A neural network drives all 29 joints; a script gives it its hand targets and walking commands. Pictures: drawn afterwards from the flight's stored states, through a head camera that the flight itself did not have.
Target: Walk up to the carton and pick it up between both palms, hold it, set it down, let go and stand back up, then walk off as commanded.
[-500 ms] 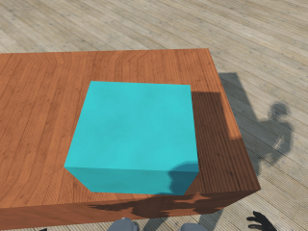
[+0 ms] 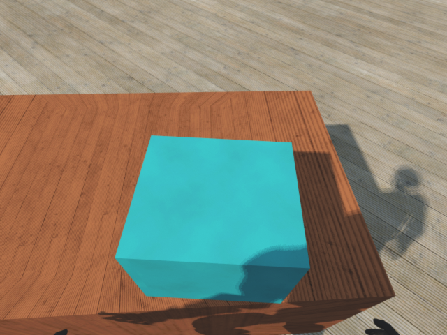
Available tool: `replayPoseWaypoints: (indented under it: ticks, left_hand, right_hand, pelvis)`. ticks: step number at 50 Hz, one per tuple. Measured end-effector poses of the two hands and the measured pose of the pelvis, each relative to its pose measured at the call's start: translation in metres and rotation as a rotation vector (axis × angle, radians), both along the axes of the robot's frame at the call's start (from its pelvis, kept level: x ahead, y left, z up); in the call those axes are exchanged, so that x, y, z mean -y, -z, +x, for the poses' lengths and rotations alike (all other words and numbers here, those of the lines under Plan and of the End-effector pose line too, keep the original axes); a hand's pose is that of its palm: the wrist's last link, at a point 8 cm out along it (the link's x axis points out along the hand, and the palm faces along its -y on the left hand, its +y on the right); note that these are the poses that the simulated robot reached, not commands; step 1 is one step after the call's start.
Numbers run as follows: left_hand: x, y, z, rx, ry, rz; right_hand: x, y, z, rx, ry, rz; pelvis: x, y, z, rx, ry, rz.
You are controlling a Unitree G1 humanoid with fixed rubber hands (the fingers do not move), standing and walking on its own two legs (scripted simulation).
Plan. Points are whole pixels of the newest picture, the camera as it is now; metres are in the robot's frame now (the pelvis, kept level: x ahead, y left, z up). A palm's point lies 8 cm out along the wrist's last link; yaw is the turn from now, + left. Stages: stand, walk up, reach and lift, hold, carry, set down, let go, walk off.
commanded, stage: walk up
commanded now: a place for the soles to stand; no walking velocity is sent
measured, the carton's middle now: (217, 221) +0.35 +0.02 -0.06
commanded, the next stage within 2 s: stand in 1.82 s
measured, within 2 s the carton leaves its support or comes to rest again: neither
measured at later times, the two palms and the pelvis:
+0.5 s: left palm out of the picture +0.05 +0.31 -0.09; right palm out of the picture +0.08 -0.30 -0.10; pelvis -0.02 +0.00 +0.02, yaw +1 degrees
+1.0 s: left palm out of the picture +0.06 +0.34 -0.11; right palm out of the picture -0.01 -0.30 -0.11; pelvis -0.07 +0.02 +0.00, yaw +1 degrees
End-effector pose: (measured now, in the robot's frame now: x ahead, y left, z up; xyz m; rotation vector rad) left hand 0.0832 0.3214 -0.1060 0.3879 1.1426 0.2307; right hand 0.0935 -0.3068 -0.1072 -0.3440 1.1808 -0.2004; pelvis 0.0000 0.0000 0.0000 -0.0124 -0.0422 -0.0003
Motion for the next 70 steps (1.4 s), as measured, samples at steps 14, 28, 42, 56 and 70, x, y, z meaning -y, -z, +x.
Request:
replayPoseWaypoints:
  ticks: [14, 28, 42, 56, 70]
  left_hand:
    - [0.003, -0.007, 0.0, 0.014, -0.009, -0.052]
    - [0.011, -0.017, -0.041, -0.069, -0.06, -0.025]
    - [-0.001, -0.008, -0.045, -0.045, -0.041, 0.004]
    - [-0.014, 0.003, -0.054, -0.037, 0.022, -0.014]
    - [0.006, -0.003, -0.09, -0.067, -0.012, -0.064]
  right_hand:
    - [-0.02, -0.014, -0.002, 0.029, -0.011, 0.028]
    - [-0.006, -0.005, -0.019, -0.017, -0.008, 0.055]
    - [0.014, 0.005, -0.061, -0.085, 0.037, 0.001]
    - [-0.011, 0.002, -0.111, -0.034, 0.07, -0.011]
    - [-0.025, 0.001, -0.103, -0.003, 0.037, 0.034]
  pelvis:
    - [-0.008, -0.013, -0.008, 0.014, -0.005, 0.001]
    - [0.006, -0.019, -0.018, 0.006, -0.017, 0.013]
    - [-0.002, -0.005, -0.052, 0.01, -0.031, 0.011]
    - [-0.019, 0.001, -0.077, -0.017, 0.02, 0.014]
    - [-0.015, -0.011, -0.073, 0.024, 0.018, 0.0]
